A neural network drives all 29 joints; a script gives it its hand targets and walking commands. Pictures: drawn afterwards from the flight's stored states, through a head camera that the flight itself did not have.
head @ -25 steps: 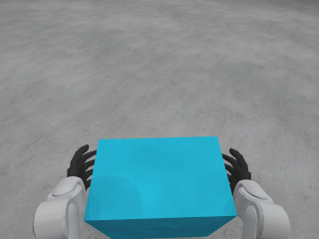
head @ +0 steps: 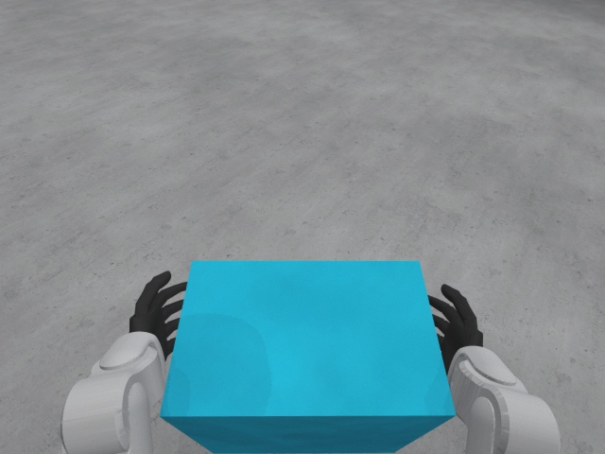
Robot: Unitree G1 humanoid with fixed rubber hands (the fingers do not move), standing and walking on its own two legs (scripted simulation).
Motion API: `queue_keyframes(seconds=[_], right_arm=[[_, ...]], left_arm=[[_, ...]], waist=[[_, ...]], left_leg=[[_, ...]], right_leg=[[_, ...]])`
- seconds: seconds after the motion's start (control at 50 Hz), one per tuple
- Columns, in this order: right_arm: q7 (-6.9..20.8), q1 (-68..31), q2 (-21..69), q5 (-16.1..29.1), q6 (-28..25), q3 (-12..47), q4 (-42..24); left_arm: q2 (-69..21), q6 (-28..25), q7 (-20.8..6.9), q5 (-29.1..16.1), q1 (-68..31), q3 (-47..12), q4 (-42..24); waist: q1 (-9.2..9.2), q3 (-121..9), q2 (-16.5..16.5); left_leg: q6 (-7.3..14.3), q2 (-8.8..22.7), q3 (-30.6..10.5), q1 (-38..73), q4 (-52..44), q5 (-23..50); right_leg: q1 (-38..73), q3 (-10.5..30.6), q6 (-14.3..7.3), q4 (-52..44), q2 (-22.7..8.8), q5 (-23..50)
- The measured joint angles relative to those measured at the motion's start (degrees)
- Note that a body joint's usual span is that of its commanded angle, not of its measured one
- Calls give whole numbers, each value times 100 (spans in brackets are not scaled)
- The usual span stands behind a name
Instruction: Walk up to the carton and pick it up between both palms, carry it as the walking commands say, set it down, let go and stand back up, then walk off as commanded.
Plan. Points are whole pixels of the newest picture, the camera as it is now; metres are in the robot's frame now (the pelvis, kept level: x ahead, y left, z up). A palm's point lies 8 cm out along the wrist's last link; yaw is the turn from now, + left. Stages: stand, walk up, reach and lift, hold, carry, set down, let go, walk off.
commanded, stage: carry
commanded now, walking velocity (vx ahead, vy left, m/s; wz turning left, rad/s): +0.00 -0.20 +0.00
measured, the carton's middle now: (304, 368) +0.24 +0.00 +0.02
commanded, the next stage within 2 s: none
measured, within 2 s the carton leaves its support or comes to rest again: neither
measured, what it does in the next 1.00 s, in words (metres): steps to the right: right foot, then left foot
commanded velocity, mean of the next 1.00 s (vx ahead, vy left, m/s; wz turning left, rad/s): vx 0.00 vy -0.20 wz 0.00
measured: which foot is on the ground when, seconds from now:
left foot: down 0.00-0.10, up 0.12-0.36, down 0.38-0.72, up 0.74-1.00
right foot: up 0.00-0.08, down 0.10-0.38, up 0.40-0.68, down 0.70-1.00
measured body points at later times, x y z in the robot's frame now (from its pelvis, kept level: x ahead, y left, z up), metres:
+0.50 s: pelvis -0.03 -0.12 -0.01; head -0.05 -0.10 +0.44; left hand +0.20 +0.07 +0.07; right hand +0.21 -0.29 +0.08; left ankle -0.03 -0.02 -0.74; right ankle -0.01 -0.23 -0.68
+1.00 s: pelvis -0.06 -0.27 -0.01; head -0.07 -0.27 +0.44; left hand +0.18 -0.08 +0.08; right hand +0.19 -0.43 +0.08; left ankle -0.08 -0.19 -0.73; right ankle -0.01 -0.33 -0.74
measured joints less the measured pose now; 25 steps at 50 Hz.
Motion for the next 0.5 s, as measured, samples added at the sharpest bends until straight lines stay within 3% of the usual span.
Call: queue_keyframes(seconds=[0.08,0.12,0.18,0.24,0.3,0.38,0.44,0.5], right_arm=[[6,-73,-10,-49,-2,73,-142],[10,-89,-105,-53,10,59,-131],[21,-39,-298,39,79,27,-32],[12,-79,-202,50,64,39,13],[10,-69,-83,18,5,37,-67],[47,-56,-41,-13,-22,43,-129],[62,6,1,-121,-68,149,117],[65,168,19,-115,-81,102,135]], left_arm=[[57,-8,-30,-35,-65,25,-144],[-32,-55,-38,-10,-104,18,-42],[-156,-99,-16,97,-47,-72,129],[-145,-146,-23,88,90,-19,31],[-148,-201,-74,64,144,42,-85],[-118,-169,-90,83,137,27,-193],[56,-79,-96,94,171,-1,-51],[13,-8,-86,108,165,-30,48]], waist=[[-41,23,111],[-23,32,219],[-24,69,167],[-46,123,111],[4,79,59],[95,-74,-46],[85,-100,-199],[87,-29,-203]], left_leg=[[-271,282,-78,-180,227,-47],[-303,404,-199,-400,669,-370],[-108,48,-369,-980,2242,-1562],[-4,-230,-194,-1213,3040,-1476],[94,-424,64,-1033,2559,-1396],[318,-573,320,-262,607,-596],[475,-498,289,-291,625,-406],[369,-359,224,-117,299,-198]], right_leg=[[729,-263,-25,-1652,-35,288],[802,-367,-145,-1928,77,931],[622,-384,-373,-1640,36,760],[601,-393,-496,-1647,59,743],[558,-487,-603,-1637,145,760],[423,-672,-707,-1422,304,666],[33,-362,-394,-333,384,-62],[-292,-37,-191,790,322,42]])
